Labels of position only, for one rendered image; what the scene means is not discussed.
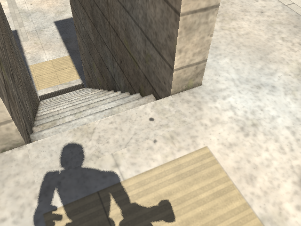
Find stairs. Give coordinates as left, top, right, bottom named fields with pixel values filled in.
left=29, top=88, right=157, bottom=142

